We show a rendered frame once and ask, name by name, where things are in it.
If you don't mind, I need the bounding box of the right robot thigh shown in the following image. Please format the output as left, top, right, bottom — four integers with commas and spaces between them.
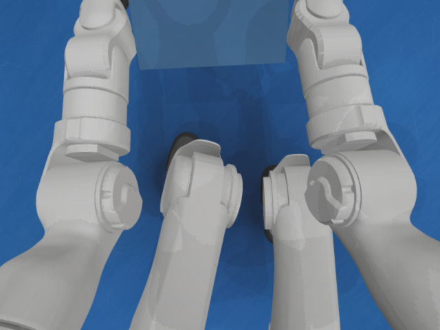
263, 166, 340, 330

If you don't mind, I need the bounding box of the robot right forearm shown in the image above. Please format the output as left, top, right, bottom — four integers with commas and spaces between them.
287, 0, 409, 165

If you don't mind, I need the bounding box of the robot right shin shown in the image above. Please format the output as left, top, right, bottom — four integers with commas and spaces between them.
269, 154, 310, 233

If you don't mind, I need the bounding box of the left robot upper arm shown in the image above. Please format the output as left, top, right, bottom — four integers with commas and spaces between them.
0, 161, 142, 330

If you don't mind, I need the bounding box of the robot left forearm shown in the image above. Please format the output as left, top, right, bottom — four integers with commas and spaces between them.
36, 0, 137, 214

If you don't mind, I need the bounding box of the carton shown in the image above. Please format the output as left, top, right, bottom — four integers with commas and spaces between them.
129, 0, 289, 70

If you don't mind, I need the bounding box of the right robot upper arm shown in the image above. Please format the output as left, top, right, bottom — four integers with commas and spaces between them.
305, 149, 440, 330

